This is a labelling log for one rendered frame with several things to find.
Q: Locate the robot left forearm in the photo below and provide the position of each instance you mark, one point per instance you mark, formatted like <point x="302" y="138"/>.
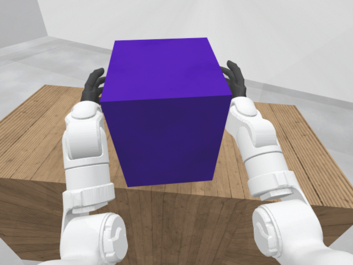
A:
<point x="86" y="158"/>

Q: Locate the left robot upper arm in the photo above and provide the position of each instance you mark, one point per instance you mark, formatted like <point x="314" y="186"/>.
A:
<point x="98" y="239"/>

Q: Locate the pedestal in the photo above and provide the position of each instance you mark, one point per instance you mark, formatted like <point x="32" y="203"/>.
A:
<point x="192" y="223"/>

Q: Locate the robot right forearm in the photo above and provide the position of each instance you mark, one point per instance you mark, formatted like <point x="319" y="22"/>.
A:
<point x="269" y="177"/>

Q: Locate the right robot upper arm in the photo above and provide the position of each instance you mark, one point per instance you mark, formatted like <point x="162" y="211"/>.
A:
<point x="289" y="232"/>

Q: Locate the right robot hand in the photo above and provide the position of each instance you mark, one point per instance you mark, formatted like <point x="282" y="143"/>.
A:
<point x="236" y="80"/>

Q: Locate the left robot hand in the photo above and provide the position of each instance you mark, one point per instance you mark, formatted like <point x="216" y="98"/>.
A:
<point x="91" y="91"/>

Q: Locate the carton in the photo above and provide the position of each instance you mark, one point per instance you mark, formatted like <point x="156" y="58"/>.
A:
<point x="166" y="103"/>

